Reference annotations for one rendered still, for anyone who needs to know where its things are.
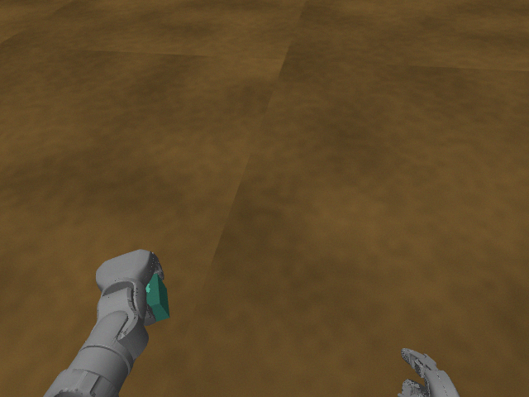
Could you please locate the left robot arm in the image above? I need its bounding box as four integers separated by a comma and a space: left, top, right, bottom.
43, 278, 149, 397

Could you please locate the left robot hand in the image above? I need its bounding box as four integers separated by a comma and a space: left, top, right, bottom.
96, 249, 164, 326

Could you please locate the right robot hand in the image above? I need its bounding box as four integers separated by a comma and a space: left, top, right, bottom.
398, 348, 460, 397

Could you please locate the cube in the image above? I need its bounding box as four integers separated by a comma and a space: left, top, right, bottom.
145, 274, 169, 322

